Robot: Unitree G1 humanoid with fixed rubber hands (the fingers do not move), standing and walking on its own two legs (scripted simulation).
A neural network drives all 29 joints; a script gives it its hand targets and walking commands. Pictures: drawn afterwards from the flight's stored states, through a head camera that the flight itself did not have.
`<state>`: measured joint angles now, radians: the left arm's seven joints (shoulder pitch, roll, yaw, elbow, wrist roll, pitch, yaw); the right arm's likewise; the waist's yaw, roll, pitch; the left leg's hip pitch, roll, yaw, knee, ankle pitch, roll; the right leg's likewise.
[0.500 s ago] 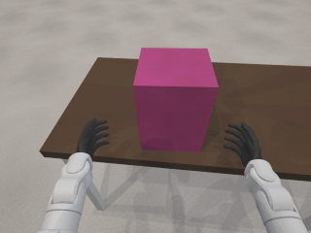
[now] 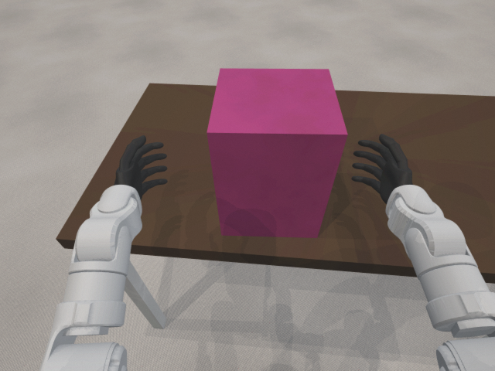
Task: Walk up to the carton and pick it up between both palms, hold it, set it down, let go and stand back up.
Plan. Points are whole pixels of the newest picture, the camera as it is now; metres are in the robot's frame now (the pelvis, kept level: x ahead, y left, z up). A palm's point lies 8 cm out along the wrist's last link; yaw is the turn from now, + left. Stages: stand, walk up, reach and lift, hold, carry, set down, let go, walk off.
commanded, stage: reach and lift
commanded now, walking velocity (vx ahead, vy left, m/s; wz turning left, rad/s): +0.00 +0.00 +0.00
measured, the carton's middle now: (271, 157) +0.50 +0.00 +0.06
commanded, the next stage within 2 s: none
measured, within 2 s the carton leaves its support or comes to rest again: neither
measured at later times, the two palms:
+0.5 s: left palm (126, 138) +0.41 +0.23 +0.18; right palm (399, 137) +0.43 -0.19 +0.18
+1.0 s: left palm (122, 97) +0.45 +0.23 +0.23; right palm (397, 97) +0.47 -0.18 +0.22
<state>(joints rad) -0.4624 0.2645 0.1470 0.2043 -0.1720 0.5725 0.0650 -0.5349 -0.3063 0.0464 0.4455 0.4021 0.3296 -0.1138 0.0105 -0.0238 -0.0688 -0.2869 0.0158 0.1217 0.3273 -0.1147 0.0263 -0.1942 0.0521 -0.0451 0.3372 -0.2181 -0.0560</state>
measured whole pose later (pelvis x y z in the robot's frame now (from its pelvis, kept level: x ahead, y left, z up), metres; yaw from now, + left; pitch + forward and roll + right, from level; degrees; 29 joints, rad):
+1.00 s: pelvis -0.01 +0.00 +0.00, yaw +1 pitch +13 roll -1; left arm -1.25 0.43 -0.04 1.11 -0.31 0.42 0.08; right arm -1.26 -0.39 0.06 1.18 0.43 0.36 -0.07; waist 0.01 0.00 -0.19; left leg -0.49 0.02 0.09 0.36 -0.09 0.03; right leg -0.38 0.06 -0.08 0.35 -0.19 -0.06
